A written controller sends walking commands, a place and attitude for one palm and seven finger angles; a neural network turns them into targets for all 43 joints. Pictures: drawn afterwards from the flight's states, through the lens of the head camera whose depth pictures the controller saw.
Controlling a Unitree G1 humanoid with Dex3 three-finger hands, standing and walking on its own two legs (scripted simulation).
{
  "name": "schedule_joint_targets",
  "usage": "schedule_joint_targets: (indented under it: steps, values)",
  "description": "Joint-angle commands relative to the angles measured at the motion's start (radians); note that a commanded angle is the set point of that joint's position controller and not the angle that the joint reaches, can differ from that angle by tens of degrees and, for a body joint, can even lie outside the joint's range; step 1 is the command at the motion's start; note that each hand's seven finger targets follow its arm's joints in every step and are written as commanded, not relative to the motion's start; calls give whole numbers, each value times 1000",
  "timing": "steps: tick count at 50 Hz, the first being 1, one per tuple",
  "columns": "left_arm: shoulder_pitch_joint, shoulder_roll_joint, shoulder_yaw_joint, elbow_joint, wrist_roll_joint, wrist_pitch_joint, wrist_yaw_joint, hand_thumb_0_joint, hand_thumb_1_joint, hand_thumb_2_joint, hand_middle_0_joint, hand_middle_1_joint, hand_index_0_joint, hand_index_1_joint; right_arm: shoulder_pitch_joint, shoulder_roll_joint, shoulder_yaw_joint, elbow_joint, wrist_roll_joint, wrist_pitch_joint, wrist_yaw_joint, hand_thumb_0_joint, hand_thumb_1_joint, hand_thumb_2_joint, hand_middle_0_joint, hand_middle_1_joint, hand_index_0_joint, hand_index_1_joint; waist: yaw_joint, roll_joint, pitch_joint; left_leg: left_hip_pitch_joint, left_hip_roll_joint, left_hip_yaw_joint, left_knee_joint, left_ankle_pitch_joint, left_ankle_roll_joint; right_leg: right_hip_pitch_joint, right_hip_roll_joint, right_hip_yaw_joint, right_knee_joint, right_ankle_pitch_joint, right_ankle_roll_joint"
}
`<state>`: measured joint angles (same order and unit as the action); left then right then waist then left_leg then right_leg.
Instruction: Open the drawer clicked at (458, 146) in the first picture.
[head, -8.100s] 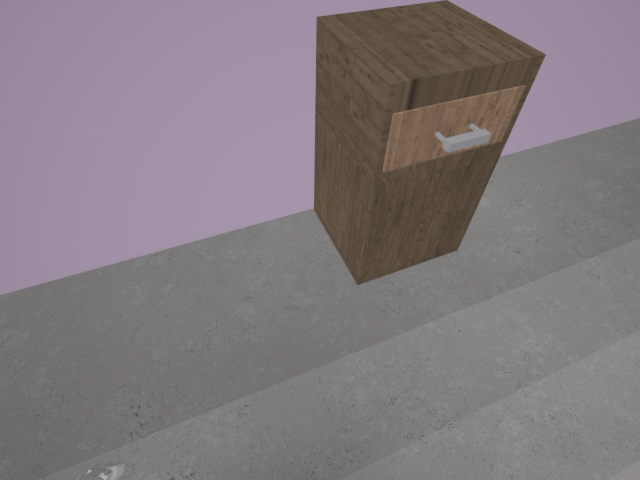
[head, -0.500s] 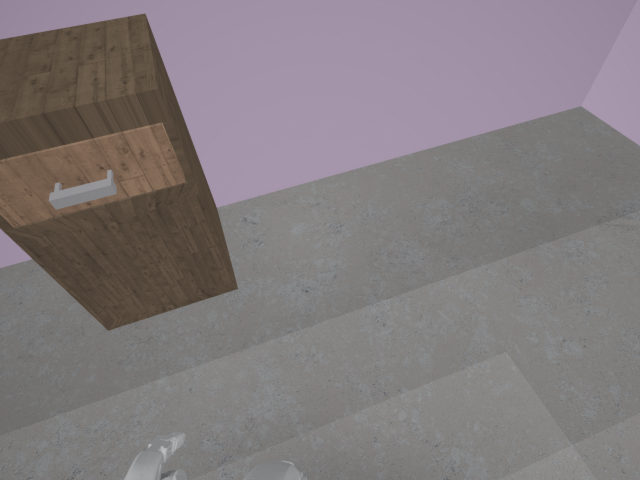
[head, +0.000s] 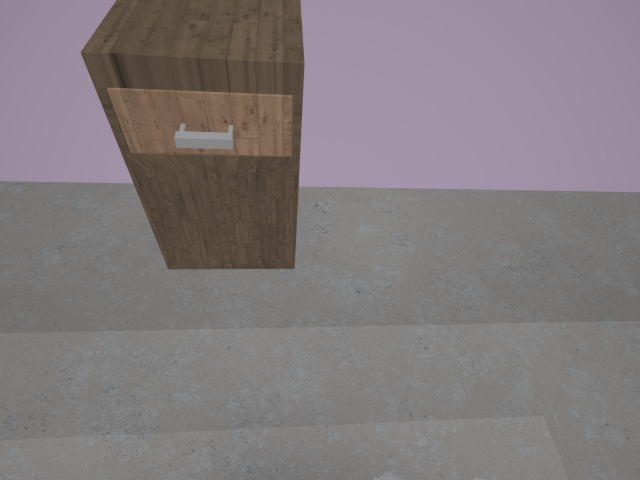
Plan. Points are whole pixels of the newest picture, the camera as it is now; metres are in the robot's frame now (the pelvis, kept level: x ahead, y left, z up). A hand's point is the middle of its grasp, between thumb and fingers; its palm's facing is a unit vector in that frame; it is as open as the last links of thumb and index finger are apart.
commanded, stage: take the last steps up to it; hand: left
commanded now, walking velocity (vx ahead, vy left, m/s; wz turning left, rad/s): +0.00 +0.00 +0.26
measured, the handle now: (205, 134) +0.85 +0.35 -0.13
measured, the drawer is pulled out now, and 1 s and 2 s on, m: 0.00 0.00 0.00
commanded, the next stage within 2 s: come to a stop and stand still in 1.10 s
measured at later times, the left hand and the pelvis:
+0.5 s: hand out of the picture -0.01 +0.13 -0.16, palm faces +0.17 -0.97 -0.19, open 7.4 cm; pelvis +0.05 -0.02 +0.01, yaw +6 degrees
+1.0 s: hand (159, 397) +0.24 +0.26 -0.17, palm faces +0.14 -0.97 -0.19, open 7.4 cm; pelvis +0.20 +0.07 +0.00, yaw +4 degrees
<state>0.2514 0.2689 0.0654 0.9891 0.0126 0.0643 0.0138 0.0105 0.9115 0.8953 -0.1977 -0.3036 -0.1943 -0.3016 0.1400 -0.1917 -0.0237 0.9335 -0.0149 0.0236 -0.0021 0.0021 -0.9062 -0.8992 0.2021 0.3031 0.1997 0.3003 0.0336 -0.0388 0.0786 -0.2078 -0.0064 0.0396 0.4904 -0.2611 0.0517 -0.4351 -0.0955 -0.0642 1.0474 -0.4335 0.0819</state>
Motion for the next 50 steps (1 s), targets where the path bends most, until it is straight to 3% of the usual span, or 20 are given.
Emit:
schedule_joint_targets:
  steps: [1,7,11,12,13,14,15,16,18,21,26,31,32,34,35,36,38,40,43,50]
  values:
    - [-17,42,2,-78,0,-27,5,0,900,900,-200,-300,-200,-300,63,-193,-54,-24,-1,-20,-19,0,-900,-900,200,300,200,300,-49,158,-101,126,265,-217,-172,492,120,-44,-8,31,-48,11,5]
    - [-46,2,-11,-77,8,-44,-8,0,900,900,-200,-300,-200,-300,110,-171,-55,11,-13,-21,-16,0,-900,-900,200,300,200,300,-69,191,-63,57,253,-309,-247,-17,127,40,27,0,-256,-38,-22]
    - [76,-23,-13,-27,12,-71,-17,0,900,900,-200,-300,-200,-300,100,-153,-52,30,-9,-27,-14,0,-900,-900,200,300,200,300,-8,147,-36,-129,188,-293,-190,-250,82,309,66,-41,-557,86,-40]
    - [145,0,-9,-2,16,-82,-13,0,900,900,-200,-300,-200,-300,96,-124,-48,32,-4,-30,-13,0,-900,-900,200,300,200,300,23,74,-31,-216,123,-238,-79,-286,43,427,31,-1,-667,99,-52]
    - [206,69,7,15,28,-93,-3,0,900,900,-200,-300,-200,-300,109,-56,-36,20,7,-37,-10,0,-900,-900,200,300,200,300,45,-132,-37,-397,14,-105,167,-288,-11,546,-170,247,-800,-103,-116]
    - [251,138,21,8,21,-90,5,0,900,900,-200,-300,-200,-300,32,-57,-34,-33,-1,-37,-1,0,-900,-900,200,300,200,300,86,-237,30,-524,-27,-49,370,-333,-38,483,-359,511,-940,-273,-212]
    - [253,132,27,14,12,-99,13,0,900,900,-200,-300,-200,-300,3,-109,-50,-42,-13,-28,8,0,-900,-900,200,300,200,300,75,-195,55,-528,26,-92,488,-269,-37,381,-394,574,-994,-388,-244]
    - [207,106,21,13,13,-106,14,0,900,900,-200,-300,-200,-300,-8,-110,-57,-33,-14,-24,15,0,-900,-900,200,300,200,300,52,-149,118,-524,51,-104,555,-195,-35,288,-366,550,-1015,-409,-237]
    - [121,30,-1,5,12,-120,12,0,900,900,-200,-300,-200,-300,76,-79,-60,21,-17,-20,27,0,-900,-900,200,300,200,300,-20,-47,122,-470,78,-78,586,-38,-52,250,-265,308,-963,-172,-186]
    - [160,-15,-15,32,8,-136,11,0,900,900,-200,-300,-200,-300,131,-37,-56,56,-14,-16,30,0,-900,-900,200,300,200,300,-29,-82,91,-427,86,-30,572,73,-77,272,-188,114,-939,91,-151]
    - [247,-9,-13,98,13,-150,14,0,900,900,-200,-300,-200,-300,46,-16,-47,32,-9,-29,38,0,-900,-900,200,300,200,300,0,-81,72,-445,113,25,400,87,-84,362,-202,56,-903,273,-183]
    - [277,10,-7,140,18,-138,16,0,900,900,-200,-300,-200,-300,-18,6,-32,18,-3,-51,42,0,-900,-900,200,300,200,300,17,-140,47,-277,86,83,184,20,-52,363,-208,27,-807,419,-184]
    - [273,10,-5,144,17,-134,17,0,900,900,-200,-300,-200,-300,2,-1,-33,24,-3,-57,39,0,-900,-900,200,300,200,300,5,-136,36,-213,75,94,141,11,-44,353,-207,24,-768,442,-180]
    - [244,4,-3,142,10,-128,16,0,900,900,-200,-300,-200,-300,194,-45,-44,91,-11,-74,21,0,-900,-900,200,300,200,300,-90,-43,-55,96,35,123,-6,77,-33,266,-141,-45,-510,542,-143]
    - [276,-45,-8,137,5,-124,11,0,900,900,-200,-300,-200,-300,341,-147,-67,132,-19,-83,6,0,-900,-900,200,300,200,300,-136,173,-181,333,190,-53,-37,113,2,129,-60,-100,-250,354,-97]
    - [279,-89,-19,106,-5,-122,3,0,900,900,-200,-300,-200,-300,449,-241,-87,161,-15,-81,-8,0,-900,-900,200,300,200,300,-156,381,-254,466,416,-387,-136,191,90,-91,57,-104,12,-143,-65]
    - [148,-81,-18,73,-2,-114,7,0,900,900,-200,-300,-200,-300,351,-209,-81,150,-7,-74,-21,0,-900,-900,200,300,200,300,-145,263,-171,306,469,-404,-238,-36,138,-197,-1,22,225,-108,-94]
    - [70,-74,-8,74,9,-112,-14,0,900,900,-200,-300,-200,-300,244,-103,-51,127,-11,-86,-19,0,-900,-900,200,300,200,300,-96,120,4,70,398,-271,-277,29,106,-171,-57,37,192,29,-89]
    - [147,-117,-6,89,18,-83,-19,0,900,900,-200,-300,-200,-300,187,-55,-39,110,-10,-102,-23,0,-900,-900,200,300,200,300,-35,147,-8,-16,326,-93,-304,110,83,-80,-57,20,95,118,-67]
    - [-23,-75,-1,-2,13,-66,-28,0,900,900,-200,-300,-200,-300,207,-84,-48,111,-10,-99,-20,0,-900,-900,200,300,200,300,-36,133,43,54,321,-29,-316,213,109,-124,-59,8,-193,236,-41]
